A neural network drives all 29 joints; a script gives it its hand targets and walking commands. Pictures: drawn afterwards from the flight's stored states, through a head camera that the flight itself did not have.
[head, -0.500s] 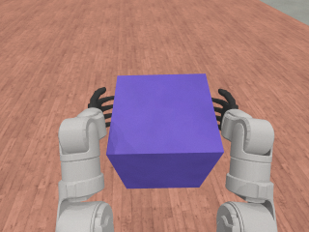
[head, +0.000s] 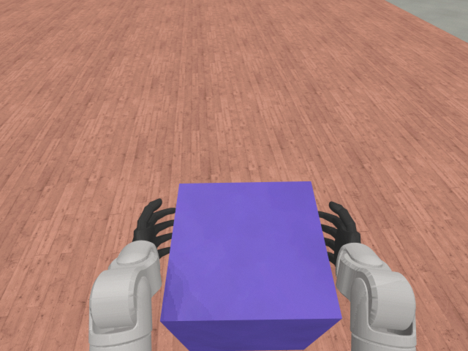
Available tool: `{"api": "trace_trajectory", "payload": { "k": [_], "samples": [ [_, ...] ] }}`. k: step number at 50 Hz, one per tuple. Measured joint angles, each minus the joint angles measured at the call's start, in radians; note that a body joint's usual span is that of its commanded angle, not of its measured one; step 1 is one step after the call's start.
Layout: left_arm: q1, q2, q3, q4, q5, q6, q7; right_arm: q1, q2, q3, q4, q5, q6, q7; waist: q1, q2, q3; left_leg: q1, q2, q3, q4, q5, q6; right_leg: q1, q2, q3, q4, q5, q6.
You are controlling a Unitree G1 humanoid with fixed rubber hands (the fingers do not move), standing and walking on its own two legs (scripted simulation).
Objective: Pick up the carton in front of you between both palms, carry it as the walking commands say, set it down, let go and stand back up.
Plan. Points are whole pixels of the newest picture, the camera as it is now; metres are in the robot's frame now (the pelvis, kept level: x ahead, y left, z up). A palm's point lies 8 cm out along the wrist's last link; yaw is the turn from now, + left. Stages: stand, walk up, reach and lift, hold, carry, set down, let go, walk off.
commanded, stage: carry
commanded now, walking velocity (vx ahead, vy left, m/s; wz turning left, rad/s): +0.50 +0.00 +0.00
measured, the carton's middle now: (246, 272) +0.28 +0.00 +0.02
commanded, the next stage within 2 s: none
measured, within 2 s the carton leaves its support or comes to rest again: neither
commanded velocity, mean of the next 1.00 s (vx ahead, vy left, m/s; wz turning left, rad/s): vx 0.35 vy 0.00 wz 0.00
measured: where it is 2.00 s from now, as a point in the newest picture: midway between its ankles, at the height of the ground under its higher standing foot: (231, 265)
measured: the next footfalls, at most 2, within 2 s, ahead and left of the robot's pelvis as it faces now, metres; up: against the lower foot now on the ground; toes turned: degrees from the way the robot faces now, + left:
left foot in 0.48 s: +0.52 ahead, +0.14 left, +0.00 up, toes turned +10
right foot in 0.96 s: +0.80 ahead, -0.07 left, +0.00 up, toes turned +14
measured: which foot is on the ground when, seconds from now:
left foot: down 0.00-0.00, up 0.02-0.46, down 0.48-1.00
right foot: down 0.00-0.52, up 0.54-0.94, down 0.96-1.00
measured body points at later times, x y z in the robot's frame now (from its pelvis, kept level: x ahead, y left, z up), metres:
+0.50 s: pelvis +0.33 +0.03 -0.01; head +0.29 +0.04 +0.44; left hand +0.59 +0.18 +0.10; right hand +0.58 -0.12 +0.10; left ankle +0.48 +0.13 -0.72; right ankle +0.12 -0.08 -0.72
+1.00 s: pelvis +0.63 +0.02 +0.00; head +0.61 +0.01 +0.45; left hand +0.89 +0.17 +0.11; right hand +0.89 -0.13 +0.11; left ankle +0.48 +0.13 -0.71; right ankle +0.76 -0.06 -0.72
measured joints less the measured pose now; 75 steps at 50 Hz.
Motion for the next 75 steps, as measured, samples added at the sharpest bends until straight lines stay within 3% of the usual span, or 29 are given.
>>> {"api": "trace_trajectory", "payload": {
  "k": [3, 5, 8, 15, 19, 23, 25, 26, 29, 31, 34, 39, 44, 48, 50, 52, 54, 56, 61, 67, 75],
  "samples": [
    [0.027, 0.003, -0.024, 0.029, 0.004, 0.016, -0.002, 0.050, -0.004, 0.006, 0.000, -0.007, 0.021, 0.001, 0.009, 0.000, -0.008, -0.238, -0.016, -0.071, 0.521, 0.018, -0.004, 0.040, -0.006, -0.008, 0.050, -0.098, -0.047],
    [0.063, 0.006, -0.032, 0.027, 0.005, 0.028, -0.003, 0.080, -0.006, 0.024, 0.003, -0.012, 0.034, 0.001, 0.010, -0.011, -0.013, -0.367, -0.016, -0.070, 0.646, 0.063, 0.006, 0.101, -0.010, -0.002, 0.006, -0.113, -0.040],
    [0.109, 0.008, -0.036, 0.008, 0.004, 0.034, -0.005, 0.109, -0.006, 0.047, 0.002, -0.015, 0.040, 0.002, 0.012, -0.019, -0.026, -0.499, 0.018, -0.054, 0.570, 0.137, 0.003, 0.194, -0.010, 0.012, -0.068, -0.129, -0.028],
    [0.145, 0.008, -0.045, -0.032, 0.003, 0.033, -0.008, 0.137, -0.005, 0.065, -0.035, -0.018, 0.042, 0.001, 0.006, -0.020, -0.073, -0.625, 0.084, -0.024, 0.181, 0.331, -0.033, 0.396, -0.007, 0.034, -0.196, -0.194, 0.003],
    [0.139, 0.008, -0.050, -0.065, 0.002, 0.049, -0.009, 0.136, -0.005, 0.063, -0.074, -0.012, 0.059, -0.002, 0.001, -0.019, -0.086, -0.629, 0.078, 0.010, 0.074, 0.407, -0.026, 0.503, -0.012, 0.042, -0.222, -0.265, 0.035],
    [0.118, 0.009, -0.046, -0.078, 0.004, 0.072, -0.008, 0.116, -0.006, 0.055, -0.084, -0.005, 0.079, -0.007, 0.004, -0.031, -0.086, -0.572, 0.050, 0.060, -0.005, 0.399, 0.002, 0.593, -0.032, 0.056, -0.189, -0.373, 0.079],
    [0.102, 0.010, -0.034, -0.076, 0.006, 0.080, -0.005, 0.091, -0.006, 0.052, -0.063, 0.000, 0.079, -0.007, 0.000, -0.055, -0.075, -0.523, 0.020, 0.094, -0.018, 0.408, 0.030, 0.581, -0.075, 0.060, -0.040, -0.470, 0.096],
    [0.095, 0.009, -0.020, -0.064, 0.005, 0.081, -0.005, 0.077, -0.005, 0.054, -0.035, 0.000, 0.071, -0.007, -0.007, -0.072, -0.067, -0.528, 0.012, 0.107, 0.031, 0.386, 0.052, 0.519, -0.107, 0.072, 0.120, -0.461, 0.094],
    [0.088, 0.009, -0.002, -0.032, 0.007, 0.083, -0.004, 0.061, -0.004, 0.053, 0.020, 0.000, 0.062, -0.007, -0.022, -0.062, -0.030, -0.487, 0.014, 0.115, 0.041, 0.302, 0.077, 0.253, -0.082, 0.175, 0.617, -0.400, 0.075],
    [0.095, 0.009, -0.013, -0.025, 0.010, 0.077, -0.005, 0.082, -0.004, 0.051, 0.016, 0.002, 0.053, -0.007, -0.026, -0.055, -0.012, -0.429, 0.011, 0.113, -0.026, 0.306, 0.063, 0.111, -0.078, 0.179, 0.731, -0.333, 0.059],
    [0.112, 0.009, -0.034, -0.026, 0.015, 0.055, -0.008, 0.114, -0.005, 0.050, -0.005, 0.004, 0.034, -0.005, -0.035, -0.047, -0.003, -0.340, 0.001, 0.105, -0.124, 0.304, 0.064, -0.032, -0.095, 0.162, 0.673, -0.239, 0.054],
    [0.144, 0.008, -0.054, -0.066, 0.020, 0.029, -0.012, 0.145, -0.004, 0.059, -0.046, 0.009, 0.009, -0.004, -0.035, -0.035, -0.020, -0.197, -0.009, 0.091, -0.246, 0.278, 0.048, -0.142, -0.120, 0.134, 0.419, -0.125, 0.078],
    [0.148, 0.008, -0.050, -0.138, 0.014, 0.039, -0.010, 0.135, -0.005, 0.073, -0.102, 0.009, 0.019, -0.003, -0.018, -0.038, -0.023, -0.077, -0.007, 0.085, -0.266, 0.194, 0.013, -0.132, -0.096, 0.087, 0.177, -0.013, 0.078],
    [0.125, 0.009, -0.042, -0.156, 0.004, 0.064, -0.008, 0.114, -0.005, 0.072, -0.127, 0.003, 0.049, -0.003, -0.011, -0.037, -0.021, -0.017, 0.005, 0.077, -0.153, 0.055, -0.029, -0.013, -0.054, 0.026, -0.007, 0.128, 0.073],
    [0.099, 0.008, -0.044, -0.123, 0.004, 0.064, -0.005, 0.090, -0.006, 0.051, -0.115, 0.001, 0.064, -0.003, -0.004, -0.003, -0.022, -0.058, 0.041, 0.065, 0.007, -0.008, -0.046, 0.027, -0.031, 0.001, -0.007, 0.012, -0.015],
    [0.066, 0.007, -0.038, -0.074, 0.003, 0.062, -0.005, 0.063, -0.005, 0.028, -0.090, -0.004, 0.077, -0.003, 0.000, 0.026, 0.000, -0.152, 0.045, 0.000, 0.191, -0.060, -0.054, 0.028, -0.023, -0.009, 0.029, -0.046, -0.047],
    [0.061, 0.006, -0.032, -0.048, 0.001, 0.063, -0.006, 0.060, -0.005, 0.026, -0.073, -0.011, 0.083, -0.004, -0.002, 0.028, 0.016, -0.219, 0.025, -0.036, 0.232, -0.104, -0.044, 0.051, -0.029, -0.010, 0.009, -0.046, -0.034],
    [0.069, 0.006, -0.027, -0.042, 0.000, 0.058, -0.009, 0.062, -0.005, 0.034, -0.064, -0.016, 0.082, -0.004, -0.003, 0.022, 0.028, -0.254, 0.015, -0.042, 0.147, -0.099, -0.031, 0.078, -0.032, -0.007, -0.021, -0.052, -0.032],
    [0.106, 0.008, -0.026, -0.059, 0.003, 0.031, -0.017, 0.078, -0.004, 0.059, -0.063, -0.022, 0.059, -0.004, -0.001, 0.020, 0.020, -0.244, 0.032, -0.022, -0.037, 0.172, -0.032, 0.129, -0.022, -0.003, -0.022, -0.096, -0.020],
    [0.098, 0.008, -0.028, -0.025, 0.024, 0.022, -0.028, 0.076, -0.005, 0.059, -0.027, -0.037, 0.041, 0.006, -0.007, -0.004, -0.048, -0.205, 0.027, -0.018, -0.029, 0.088, -0.036, 0.139, -0.035, 0.002, 0.046, -0.179, 0.000],
    [0.064, 0.007, -0.017, 0.148, 0.078, -0.039, -0.049, 0.050, -0.004, 0.039, 0.157, -0.077, -0.037, 0.035, -0.011, -0.015, -0.067, -0.201, 0.019, -0.009, 0.015, 0.039, -0.028, 0.125, -0.055, 0.015, 0.127, -0.244, 0.018]
  ]
}}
